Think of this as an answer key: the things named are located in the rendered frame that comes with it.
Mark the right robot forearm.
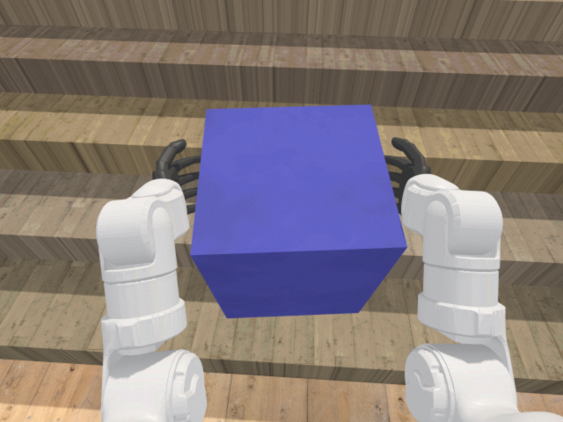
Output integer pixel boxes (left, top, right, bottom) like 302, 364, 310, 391
401, 174, 517, 405

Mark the right robot upper arm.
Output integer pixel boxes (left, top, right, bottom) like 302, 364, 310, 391
405, 344, 563, 422

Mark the right robot hand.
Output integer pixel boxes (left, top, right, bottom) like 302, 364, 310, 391
384, 137, 431, 216

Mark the carton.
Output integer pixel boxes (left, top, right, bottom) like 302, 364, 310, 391
190, 105, 407, 318

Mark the left robot forearm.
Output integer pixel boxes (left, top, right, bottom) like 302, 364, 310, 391
96, 178, 190, 422

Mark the left robot hand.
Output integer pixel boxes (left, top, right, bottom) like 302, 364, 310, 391
152, 139, 201, 215

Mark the left robot upper arm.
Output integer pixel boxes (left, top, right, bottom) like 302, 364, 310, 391
103, 349, 207, 422

